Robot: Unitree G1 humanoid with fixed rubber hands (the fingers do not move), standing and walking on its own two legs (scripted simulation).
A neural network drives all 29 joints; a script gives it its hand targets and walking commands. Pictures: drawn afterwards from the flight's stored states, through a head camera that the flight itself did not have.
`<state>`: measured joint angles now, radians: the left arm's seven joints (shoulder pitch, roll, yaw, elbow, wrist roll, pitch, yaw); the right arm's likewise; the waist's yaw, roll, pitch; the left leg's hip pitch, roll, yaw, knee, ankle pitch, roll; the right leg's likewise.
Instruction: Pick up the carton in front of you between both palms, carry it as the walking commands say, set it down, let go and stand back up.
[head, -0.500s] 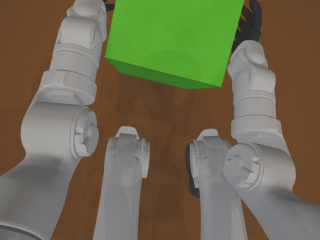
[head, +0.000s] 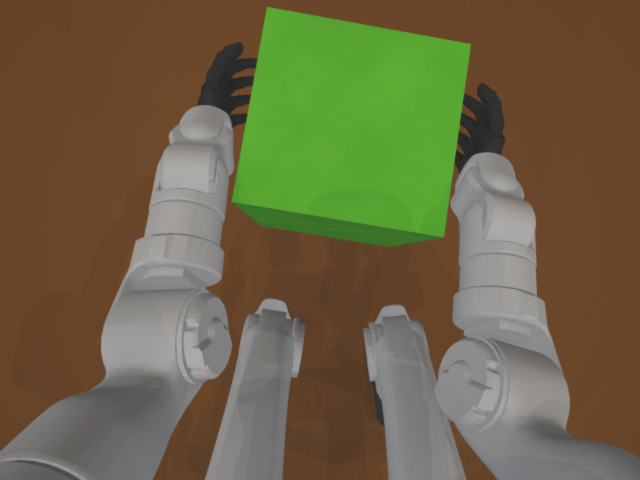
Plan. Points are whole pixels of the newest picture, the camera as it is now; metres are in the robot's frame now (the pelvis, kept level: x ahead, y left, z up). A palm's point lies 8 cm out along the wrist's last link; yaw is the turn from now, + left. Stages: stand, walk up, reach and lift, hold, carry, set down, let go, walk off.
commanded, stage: reach and lift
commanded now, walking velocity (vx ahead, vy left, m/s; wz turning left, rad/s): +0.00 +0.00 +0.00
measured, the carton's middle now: (342, 155) +0.50 +0.01 -0.13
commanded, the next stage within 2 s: none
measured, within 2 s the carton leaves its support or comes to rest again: neither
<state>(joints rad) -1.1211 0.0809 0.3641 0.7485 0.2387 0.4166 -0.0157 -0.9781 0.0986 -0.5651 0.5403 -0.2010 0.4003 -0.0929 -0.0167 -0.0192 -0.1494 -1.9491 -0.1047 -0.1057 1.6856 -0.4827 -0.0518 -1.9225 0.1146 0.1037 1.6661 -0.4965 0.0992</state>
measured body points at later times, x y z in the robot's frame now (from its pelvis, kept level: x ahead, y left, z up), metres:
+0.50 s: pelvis +0.05 +0.00 +0.14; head +0.19 +0.01 +0.57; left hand +0.46 +0.15 +0.10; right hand +0.45 -0.15 +0.10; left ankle +0.10 +0.13 -0.48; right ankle +0.11 -0.14 -0.48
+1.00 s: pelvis +0.09 -0.01 +0.25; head +0.10 +0.00 +0.70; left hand +0.40 +0.16 +0.24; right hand +0.41 -0.15 +0.24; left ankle +0.10 +0.13 -0.48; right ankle +0.11 -0.14 -0.48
